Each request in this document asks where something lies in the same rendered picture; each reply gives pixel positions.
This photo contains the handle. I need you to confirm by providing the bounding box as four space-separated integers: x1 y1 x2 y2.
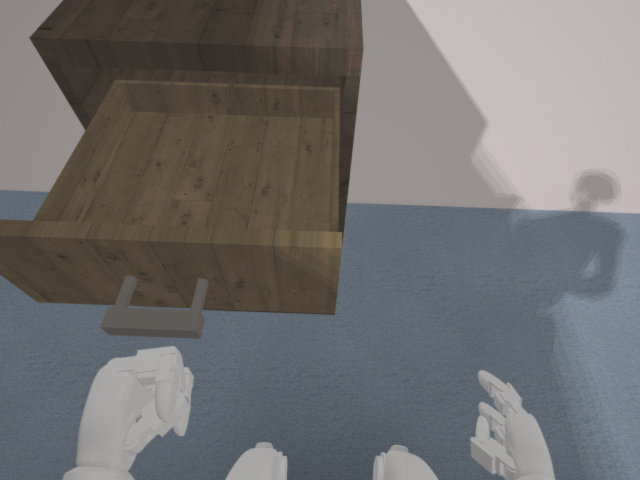
100 276 209 339

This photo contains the left robot hand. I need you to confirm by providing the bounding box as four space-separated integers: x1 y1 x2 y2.
76 346 194 471

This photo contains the right robot hand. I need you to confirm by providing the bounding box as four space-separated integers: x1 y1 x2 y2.
470 370 555 480

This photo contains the right robot thigh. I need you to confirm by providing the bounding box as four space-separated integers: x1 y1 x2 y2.
373 451 438 480

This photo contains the cabinet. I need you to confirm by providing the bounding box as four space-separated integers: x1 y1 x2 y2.
30 0 363 315

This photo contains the right robot shin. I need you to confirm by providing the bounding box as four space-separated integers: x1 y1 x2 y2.
388 445 409 453

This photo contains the drawer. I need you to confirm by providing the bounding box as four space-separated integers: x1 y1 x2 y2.
0 80 342 314

